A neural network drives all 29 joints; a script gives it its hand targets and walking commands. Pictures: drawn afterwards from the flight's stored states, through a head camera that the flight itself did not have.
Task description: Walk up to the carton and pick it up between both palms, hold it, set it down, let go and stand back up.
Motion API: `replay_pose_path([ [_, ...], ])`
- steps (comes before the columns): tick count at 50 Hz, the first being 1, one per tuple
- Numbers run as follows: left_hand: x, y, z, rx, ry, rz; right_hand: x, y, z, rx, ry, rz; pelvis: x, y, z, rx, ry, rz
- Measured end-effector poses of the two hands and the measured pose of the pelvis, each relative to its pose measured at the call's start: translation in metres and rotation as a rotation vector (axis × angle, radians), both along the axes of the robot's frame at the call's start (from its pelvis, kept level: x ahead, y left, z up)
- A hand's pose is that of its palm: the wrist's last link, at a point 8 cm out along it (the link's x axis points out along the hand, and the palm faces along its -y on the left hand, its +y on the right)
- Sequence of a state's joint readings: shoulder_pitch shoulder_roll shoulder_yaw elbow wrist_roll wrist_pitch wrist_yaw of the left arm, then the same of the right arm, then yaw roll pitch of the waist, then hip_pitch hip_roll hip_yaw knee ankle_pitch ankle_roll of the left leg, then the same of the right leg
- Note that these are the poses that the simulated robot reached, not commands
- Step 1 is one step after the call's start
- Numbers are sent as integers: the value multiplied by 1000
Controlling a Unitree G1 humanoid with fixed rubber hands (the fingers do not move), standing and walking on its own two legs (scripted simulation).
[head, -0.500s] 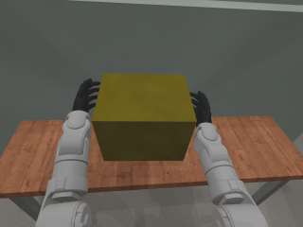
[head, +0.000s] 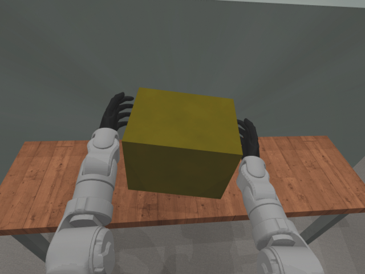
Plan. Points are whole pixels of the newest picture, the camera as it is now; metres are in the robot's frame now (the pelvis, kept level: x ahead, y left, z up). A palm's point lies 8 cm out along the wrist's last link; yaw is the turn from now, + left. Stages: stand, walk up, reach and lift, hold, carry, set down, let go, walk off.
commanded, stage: set down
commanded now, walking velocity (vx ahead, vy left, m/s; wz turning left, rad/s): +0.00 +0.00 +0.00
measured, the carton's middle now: (180, 144) +0.40 -0.02 +0.08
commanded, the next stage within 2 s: none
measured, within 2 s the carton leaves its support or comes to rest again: neither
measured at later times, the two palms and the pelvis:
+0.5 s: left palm (114, 131) +0.42 +0.14 +0.11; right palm (244, 154) +0.37 -0.18 +0.07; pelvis +0.02 +0.00 +0.00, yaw +0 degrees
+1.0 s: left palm (121, 136) +0.43 +0.13 +0.08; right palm (244, 163) +0.37 -0.18 +0.04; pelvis +0.02 +0.00 +0.00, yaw +0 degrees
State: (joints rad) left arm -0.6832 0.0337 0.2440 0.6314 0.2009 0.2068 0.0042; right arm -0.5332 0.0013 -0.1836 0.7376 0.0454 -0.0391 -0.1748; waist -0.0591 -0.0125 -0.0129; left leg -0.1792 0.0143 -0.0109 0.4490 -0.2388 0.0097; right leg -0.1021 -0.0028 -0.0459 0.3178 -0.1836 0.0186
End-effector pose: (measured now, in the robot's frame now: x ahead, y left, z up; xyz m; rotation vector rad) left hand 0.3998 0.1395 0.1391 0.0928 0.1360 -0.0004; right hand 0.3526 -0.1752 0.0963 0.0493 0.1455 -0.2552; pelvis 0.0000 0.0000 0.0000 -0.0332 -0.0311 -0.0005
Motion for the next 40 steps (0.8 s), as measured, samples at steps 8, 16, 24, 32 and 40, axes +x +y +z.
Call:
replay_pose_path([
  [8,8,1,-13,5,12,3,10,0,-7,-5,12,4,9,0,0,0,12,0],
  [16,14,2,-24,5,20,6,17,1,-14,-22,22,10,17,0,0,1,23,0],
  [24,20,-1,-32,2,35,-5,19,-1,-24,-26,37,-1,21,-1,0,1,29,0],
  [32,23,-3,-41,-3,51,-14,18,-3,-32,-30,52,-13,23,-1,0,1,31,0],
  [40,26,-6,-50,-4,66,-26,15,-5,-42,-28,67,-28,23,-1,0,1,37,-1],
])
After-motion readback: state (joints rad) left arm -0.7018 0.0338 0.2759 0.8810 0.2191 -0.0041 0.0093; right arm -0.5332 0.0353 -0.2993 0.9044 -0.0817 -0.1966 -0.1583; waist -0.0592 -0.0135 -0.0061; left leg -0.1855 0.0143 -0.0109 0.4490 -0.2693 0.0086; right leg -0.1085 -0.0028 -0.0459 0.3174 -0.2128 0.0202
